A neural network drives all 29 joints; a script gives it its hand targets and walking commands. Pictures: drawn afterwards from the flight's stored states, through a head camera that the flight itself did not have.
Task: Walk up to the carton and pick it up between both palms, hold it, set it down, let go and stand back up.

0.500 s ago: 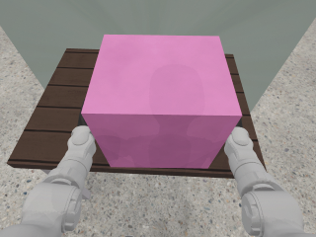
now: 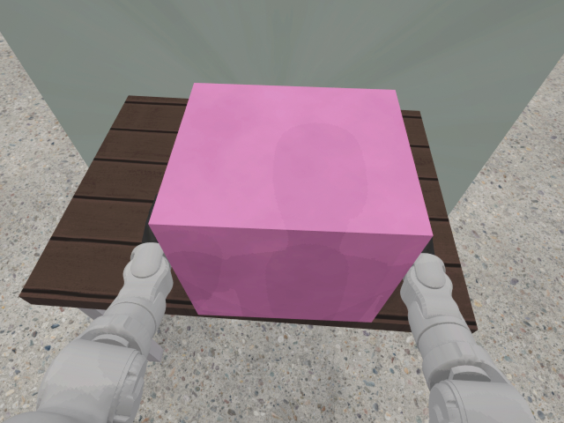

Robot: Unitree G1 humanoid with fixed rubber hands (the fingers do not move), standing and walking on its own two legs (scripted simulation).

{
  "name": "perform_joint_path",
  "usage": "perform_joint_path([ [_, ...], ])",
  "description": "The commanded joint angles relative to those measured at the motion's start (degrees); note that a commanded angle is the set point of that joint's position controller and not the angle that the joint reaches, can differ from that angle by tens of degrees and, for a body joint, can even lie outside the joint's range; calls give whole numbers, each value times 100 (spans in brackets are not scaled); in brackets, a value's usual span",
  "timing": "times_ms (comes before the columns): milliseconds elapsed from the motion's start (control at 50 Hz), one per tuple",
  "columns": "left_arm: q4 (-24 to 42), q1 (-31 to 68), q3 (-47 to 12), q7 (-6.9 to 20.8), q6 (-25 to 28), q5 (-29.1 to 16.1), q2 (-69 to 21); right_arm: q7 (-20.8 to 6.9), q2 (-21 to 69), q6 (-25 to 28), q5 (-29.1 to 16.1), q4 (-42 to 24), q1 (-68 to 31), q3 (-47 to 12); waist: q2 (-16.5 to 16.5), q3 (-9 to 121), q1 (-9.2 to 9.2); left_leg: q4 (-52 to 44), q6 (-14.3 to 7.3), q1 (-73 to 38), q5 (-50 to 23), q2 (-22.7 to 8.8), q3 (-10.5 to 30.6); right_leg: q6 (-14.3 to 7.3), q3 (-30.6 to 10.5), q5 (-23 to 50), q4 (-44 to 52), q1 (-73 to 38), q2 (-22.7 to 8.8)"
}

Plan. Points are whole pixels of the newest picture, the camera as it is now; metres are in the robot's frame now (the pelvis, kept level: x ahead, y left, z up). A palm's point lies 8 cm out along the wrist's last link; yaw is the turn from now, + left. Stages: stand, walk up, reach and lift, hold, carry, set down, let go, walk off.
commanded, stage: reach and lift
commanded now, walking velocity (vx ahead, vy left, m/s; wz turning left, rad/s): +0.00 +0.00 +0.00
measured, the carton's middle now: (289, 211) +0.43 +0.00 +0.02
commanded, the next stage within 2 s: none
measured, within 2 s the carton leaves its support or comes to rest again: leaves its support in 0.26 s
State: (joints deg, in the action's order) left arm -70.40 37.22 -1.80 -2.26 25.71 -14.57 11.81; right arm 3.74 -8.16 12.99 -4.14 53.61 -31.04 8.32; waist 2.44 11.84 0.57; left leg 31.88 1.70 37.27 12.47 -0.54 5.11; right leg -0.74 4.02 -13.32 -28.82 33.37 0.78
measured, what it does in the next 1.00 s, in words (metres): stands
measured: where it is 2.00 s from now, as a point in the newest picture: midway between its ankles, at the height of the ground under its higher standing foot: outside the picture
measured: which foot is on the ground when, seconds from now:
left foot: down 0.00-1.00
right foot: down 0.00-1.00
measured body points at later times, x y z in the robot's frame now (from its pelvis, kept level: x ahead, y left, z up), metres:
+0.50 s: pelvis +0.00 +0.00 +0.00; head +0.04 +0.00 +0.45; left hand +0.38 +0.21 +0.06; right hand +0.39 -0.19 +0.04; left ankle +0.02 +0.13 -0.73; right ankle -0.01 -0.11 -0.73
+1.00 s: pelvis -0.01 +0.00 +0.01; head -0.01 +0.01 +0.46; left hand +0.39 +0.20 +0.12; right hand +0.38 -0.19 +0.11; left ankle +0.02 +0.13 -0.73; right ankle -0.01 -0.11 -0.73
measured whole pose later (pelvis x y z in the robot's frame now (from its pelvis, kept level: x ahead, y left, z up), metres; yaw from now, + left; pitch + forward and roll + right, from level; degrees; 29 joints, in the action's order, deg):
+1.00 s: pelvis -0.01 +0.00 +0.01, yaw +0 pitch +9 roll -1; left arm -43.4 34.0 -1.5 -5.7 -0.5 -10.0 14.5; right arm 5.9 -10.5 -2.2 -11.5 42.3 -31.0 4.6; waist -1.1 10.3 0.0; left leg 23.0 1.8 24.2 7.9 -0.4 5.6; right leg -0.9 2.8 -9.0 -20.4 20.5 1.1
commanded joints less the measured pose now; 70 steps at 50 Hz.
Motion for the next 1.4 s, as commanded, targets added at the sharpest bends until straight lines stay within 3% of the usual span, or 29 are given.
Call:
perform_joint_path([
  [0, 2630, 4463, -1698, 797, 557, 646, -4291, -1045, 4347, 328, 299, -1739, -3464, -2965, 45, 4254, -19, -87, 301, -1533, -2759, 168, -149, 343, -307, 3111, -104, -2832, -5],
  [100, 3103, 4249, -1908, 658, 419, 568, -4429, -987, 4272, 350, 32, -2297, -3562, -3304, 7, 4396, 77, -47, 295, -1697, -3004, 187, -106, 311, -316, 3289, -97, -2794, 82],
  [120, 3252, 4251, -2041, 648, 416, 506, -4427, -986, 4232, 382, 21, -2368, -3558, -3269, 21, 4529, -9, -1, 306, -1779, -3098, 178, -37, 317, -306, 3389, -69, -2813, 73],
  [180, 3758, 4139, -2197, 581, 345, 454, -4440, -933, 4329, 384, -122, -2891, -3633, -3535, -81, 4794, 63, 41, 276, -1756, -3175, 231, -36, 323, -332, 3665, -127, -3008, 76],
  [220, 3847, 4194, -2426, 569, 267, 285, -4476, -910, 4247, 350, -167, -3113, -3771, -3460, -180, 4791, -120, 49, 274, -1745, -3072, 237, 28, 324, -329, 3596, -100, -2988, 95],
  [260, 4178, 4098, -2582, 507, 204, 313, -4492, -917, 4156, 332, -219, -3205, -3738, -3565, -5, 4780, -60, 67, 312, -1975, -3209, 209, 84, 305, -304, 3527, -83, -2793, 110],
  [360, 4390, 3774, -2631, 421, -54, 293, -4514, -892, 3937, 244, -322, -3494, -3872, -3577, -215, 4581, -10, -16, 302, -2197, -3408, 183, 128, 263, -304, 3471, 39, -2788, 173],
  [380, 4543, 3874, -2744, 414, -99, 222, -4516, -895, 3922, 231, -363, -3572, -3885, -3522, -166, 4715, -78, -11, 297, -2254, -3418, 179, 151, 246, -311, 3490, 43, -2772, 171],
  [400, 4374, 3723, -2670, 410, -157, 359, -4506, -879, 3842, 232, -345, -3543, -3970, -3539, -179, 4522, -22, -20, 299, -2284, -3354, 195, 137, 251, -307, 3356, 117, -2729, 142],
  [480, 4379, 4113, -2651, 447, -342, 259, -4432, -863, 3803, 81, -322, -3484, -4180, -3373, -322, 4295, -120, -245, 201, -2172, -2701, 220, 120, 261, -328, 2796, 203, -2799, 123],
  [540, 4496, 4241, -2572, 456, -434, 276, -4362, -827, 3741, 39, -286, -3445, -4365, -3239, -277, 4361, -162, -257, 204, -2292, -2858, 219, 117, 234, -353, 2976, 230, -2851, 87],
  [560, 4672, 4218, -2606, 427, -478, 324, -4440, -814, 3850, 25, -337, -3399, -4312, -3298, -183, 4239, -76, -285, 246, -2397, -2979, 183, 151, 217, -355, 3010, 241, -2816, 92],
  [660, 4482, 4519, -2408, 456, -719, 459, -4394, -830, 3724, -18, -295, -3149, -4646, -3077, -95, 4009, -86, -520, 191, -2443, -2517, 219, 31, 190, -359, 2430, 447, -2788, 78],
  [720, 4084, 4511, -2146, 527, -1020, 662, -4345, -787, 3709, -216, -302, -2718, -4634, -2922, -42, 3249, -54, -751, 146, -2492, -2064, 221, -57, 189, -408, 1823, 655, -2725, 32],
  [740, 4176, 4447, -2100, 557, -1068, 601, -4347, -755, 3866, -246, -362, -2895, -4831, -2952, -159, 3389, -3, -768, 109, -2426, -2113, 246, -103, 200, -426, 2016, 637, -2848, 6],
  [800, 4287, 4477, -2114, 549, -1358, 648, -4409, -708, 3859, -422, -475, -3081, -4983, -2969, 19, 3476, -9, -815, 119, -2602, -2249, 299, -113, 172, -393, 2058, 727, -2895, 44],
  [840, 4809, 4425, -2248, 506, -1537, 553, -4421, -681, 3926, -573, -669, -3548, -5048, -3197, 25, 3780, -42, -766, 152, -2873, -2651, 293, -63, 160, -403, 2506, 715, -2979, 103],
  [900, 5241, 4649, -2220, 471, -1834, 582, -4459, -697, 3873, -814, -741, -3724, -5187, -3153, 155, 3823, 2, -840, 153, -3170, -2609, 261, -32, 121, -350, 2085, 870, -2689, 148],
  [980, 5474, 4559, -2314, 501, -2301, 468, -4578, -645, 3738, -1129, -833, -4164, -5355, -3099, -6, 3785, -146, -856, 150, -3311, -2456, 278, 9, 98, -323, 1971, 956, -2654, 186],
  [1040, 5734, 4454, -2225, 508, -2646, 506, -4534, -633, 3844, -1378, -1052, -4607, -5490, -3261, 64, 3785, 66, -926, 98, -3284, -2305, 329, -34, 98, -410, 1902, 964, -2834, 157],
  [1100, 6052, 4436, -2263, 533, -2996, 444, -4583, -552, 3704, -1642, -1011, -4768, -5591, -3154, -4, 3570, -111, -992, 105, -3336, -2186, 319, 31, 112, -419, 1842, 1047, -2811, 168],
  [1140, 6054, 4448, -2172, 553, -3224, 494, -4511, -579, 3687, -1856, -1054, -4572, -5367, -3105, -8, 3222, -108, -1077, 76, -3388, -1980, 306, 41, 146, -446, 1580, 1140, -2739, 154],
  [1160, 6276, 4372, -2221, 562, -3292, 457, -4557, -561, 3740, -1865, -1086, -4879, -5489, -3152, -91, 3497, -122, -1054, 61, -3421, -2115, 321, 11, 131, -438, 1799, 1106, -2870, 167],
  [1180, 6312, 4478, -2236, 563, -3398, 445, -4571, -569, 3656, -1956, -1077, -4694, -5471, -3062, 49, 3394, -197, -1059, 105, -3509, -2117, 323, 34, 126, -404, 1780, 1115, -2798, 180],
  [1200, 6304, 4370, -2205, 550, -3489, 465, -4531, -590, 3626, -2003, -1159, -4875, -5506, -3100, 13, 3385, -113, -1076, 95, -3493, -2039, 321, 41, 114, -435, 1707, 1129, -2770, 199],
  [1260, 6010, 4261, -1767, 659, -3712, 609, -4212, -541, 3661, -2246, -1064, -4670, -5424, -3002, -375, 2896, -73, -1233, -59, -3080, -1591, 402, -70, 191, -551, 1656, 1182, -3100, 124],
  [1280, 6169, 4181, -1747, 682, -3783, 626, -4238, -537, 3774, -2262, -1102, -4941, -5549, -3088, -461, 3071, -26, -1260, -105, -3050, -1582, 438, -98, 211, -580, 1803, 1154, -3290, 129],
  [1340, 6722, 4090, -1897, 685, -4021, 642, -4386, -514, 3673, -2323, -1209, -5084, -5448, -3040, -64, 3257, -119, -1222, 53, -3454, -2206, 368, -45, 201, -494, 2283, 1107, -3343, 219],
  [1380, 6870, 4109, -1893, 703, -4133, 594, -4298, -491, 3722, -2434, -1186, -5184, -5345, -3115, -224, 3158, -175, -1198, 26, -3404, -2108, 423, -98, 197, -498, 2391, 1085, -3407, 228],
])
